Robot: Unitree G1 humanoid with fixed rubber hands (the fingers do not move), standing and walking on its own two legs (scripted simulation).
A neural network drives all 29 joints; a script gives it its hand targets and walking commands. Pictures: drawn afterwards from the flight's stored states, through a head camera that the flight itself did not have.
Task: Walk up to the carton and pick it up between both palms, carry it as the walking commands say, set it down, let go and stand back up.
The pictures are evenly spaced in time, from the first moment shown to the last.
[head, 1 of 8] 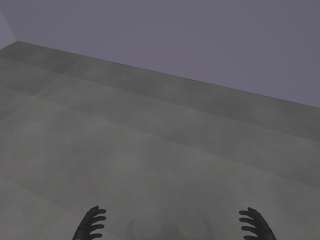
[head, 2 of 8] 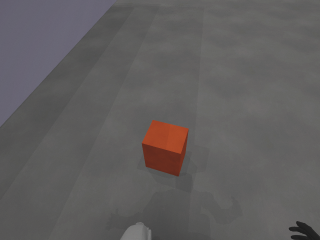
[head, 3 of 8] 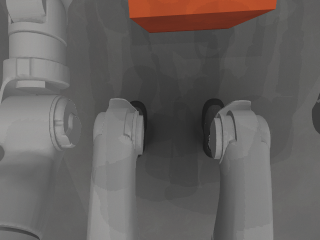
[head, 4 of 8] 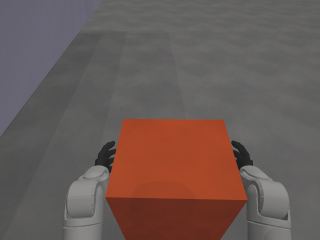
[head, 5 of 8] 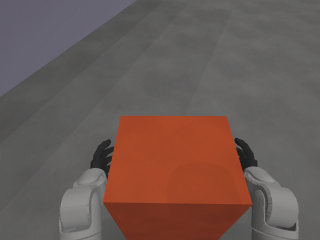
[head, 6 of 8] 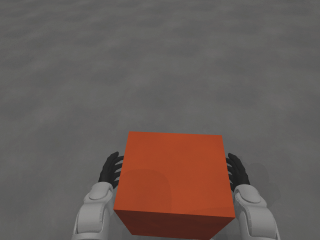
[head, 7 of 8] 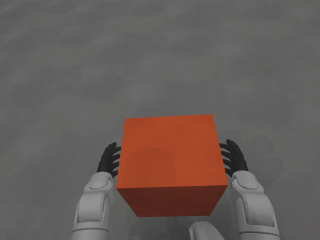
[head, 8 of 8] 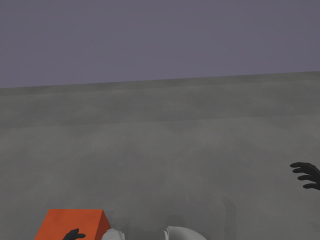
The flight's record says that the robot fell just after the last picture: yes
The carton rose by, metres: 0.67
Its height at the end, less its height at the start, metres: -0.05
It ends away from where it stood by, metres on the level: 15.80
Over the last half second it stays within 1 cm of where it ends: no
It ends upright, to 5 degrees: no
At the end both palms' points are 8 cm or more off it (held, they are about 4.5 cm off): yes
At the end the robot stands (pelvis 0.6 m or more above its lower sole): yes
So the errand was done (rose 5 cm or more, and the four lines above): no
